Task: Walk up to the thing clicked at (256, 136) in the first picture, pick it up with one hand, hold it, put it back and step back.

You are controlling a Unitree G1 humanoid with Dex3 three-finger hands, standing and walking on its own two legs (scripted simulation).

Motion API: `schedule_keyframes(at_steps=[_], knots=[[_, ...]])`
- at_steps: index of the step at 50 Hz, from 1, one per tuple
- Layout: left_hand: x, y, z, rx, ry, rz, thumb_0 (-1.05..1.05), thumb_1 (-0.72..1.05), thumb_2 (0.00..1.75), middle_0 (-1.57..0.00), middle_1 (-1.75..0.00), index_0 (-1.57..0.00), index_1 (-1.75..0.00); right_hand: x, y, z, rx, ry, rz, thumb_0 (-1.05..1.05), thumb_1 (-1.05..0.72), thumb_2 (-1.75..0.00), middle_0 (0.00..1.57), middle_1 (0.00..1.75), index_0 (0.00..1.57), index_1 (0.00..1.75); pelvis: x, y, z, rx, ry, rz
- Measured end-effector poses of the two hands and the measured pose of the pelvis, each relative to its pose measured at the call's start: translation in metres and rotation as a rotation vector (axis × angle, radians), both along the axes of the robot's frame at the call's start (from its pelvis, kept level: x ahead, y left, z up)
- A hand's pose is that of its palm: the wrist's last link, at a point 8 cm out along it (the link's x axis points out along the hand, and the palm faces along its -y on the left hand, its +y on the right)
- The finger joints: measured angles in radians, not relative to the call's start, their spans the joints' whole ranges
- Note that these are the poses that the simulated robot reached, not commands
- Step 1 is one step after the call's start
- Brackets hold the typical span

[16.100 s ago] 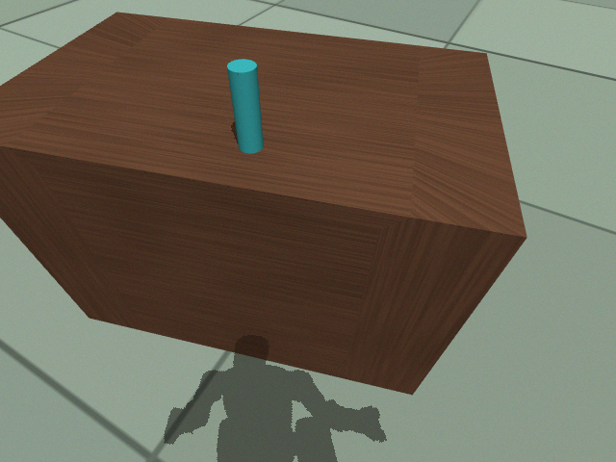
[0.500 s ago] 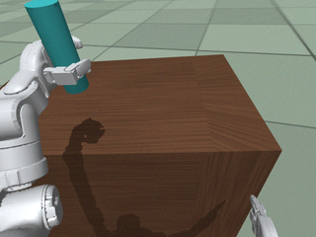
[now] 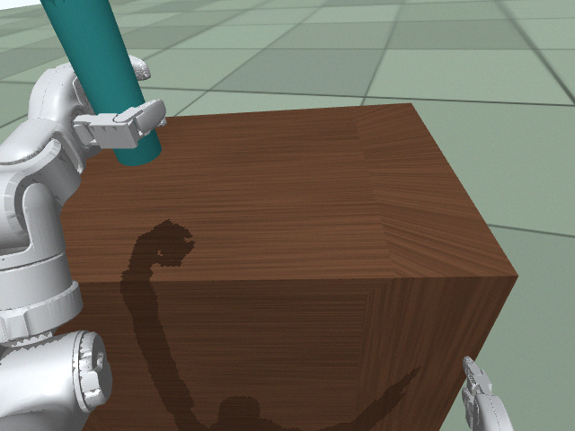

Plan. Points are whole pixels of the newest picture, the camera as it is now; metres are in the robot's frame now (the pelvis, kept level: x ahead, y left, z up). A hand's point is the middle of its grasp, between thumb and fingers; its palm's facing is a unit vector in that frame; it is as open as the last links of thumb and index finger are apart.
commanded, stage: hold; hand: left
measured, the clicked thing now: (111, 85) +0.32 +0.17 +0.38
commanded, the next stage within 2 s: crouch in 2.00 s
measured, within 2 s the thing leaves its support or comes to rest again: neither
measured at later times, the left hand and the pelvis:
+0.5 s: hand (139, 118) +0.33 +0.16 +0.34, palm faces +0.07 -1.00 -0.02, open 7.3 cm; pelvis +0.00 +0.00 +0.00, yaw +0 degrees
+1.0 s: hand (132, 105) +0.33 +0.16 +0.35, palm faces +0.06 -1.00 -0.02, open 7.3 cm; pelvis +0.00 +0.00 +0.00, yaw +0 degrees
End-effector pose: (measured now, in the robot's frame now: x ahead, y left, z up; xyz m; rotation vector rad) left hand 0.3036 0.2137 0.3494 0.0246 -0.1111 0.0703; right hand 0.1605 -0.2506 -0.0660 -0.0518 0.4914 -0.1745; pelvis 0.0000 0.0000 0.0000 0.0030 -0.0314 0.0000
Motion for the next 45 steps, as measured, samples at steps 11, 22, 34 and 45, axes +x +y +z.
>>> schedule_keyframes(at_steps=[11, 22, 34, 45], knots=[[-0.001, -0.003, -0.007, -0.007, 0.021, -0.004, 0.0, -0.12, 1.21, -0.86, -1.23, -0.87, -1.24, 0.0, -0.002, 0.002, 0.0, -0.017, -0.003, -0.02, 0.55, -0.05, 0.05, 0.05, 0.05, 0.05, -0.002, -0.002, -0.001, 0.003, -0.001, 0.0], [0.001, -0.004, -0.012, -0.003, 0.024, -0.005, 0.0, -0.12, 1.21, -0.86, -1.23, -0.87, -1.24, -0.003, 0.0, 0.002, 0.001, -0.018, -0.01, -0.02, 0.55, -0.05, 0.05, 0.05, 0.05, 0.05, -0.003, -0.002, -0.001, 0.002, 0.002, -0.002], [0.001, 0.003, 0.0, -0.01, 0.005, 0.01, 0.0, -0.12, 1.21, -0.86, -1.23, -0.87, -1.24, -0.001, 0.0, 0.002, -0.001, -0.023, -0.014, -0.02, 0.55, -0.05, 0.05, 0.05, 0.05, 0.05, -0.002, 0.0, -0.001, 0.001, 0.003, -0.003], [0.001, -0.001, -0.005, 0.0, 0.016, -0.01, 0.0, -0.12, 1.21, -0.86, -1.24, -0.87, -1.24, -0.002, 0.004, 0.002, -0.005, -0.021, 0.002, -0.02, 0.55, -0.05, 0.05, 0.05, 0.05, 0.05, -0.003, 0.001, -0.001, 0.001, -0.001, -0.002]])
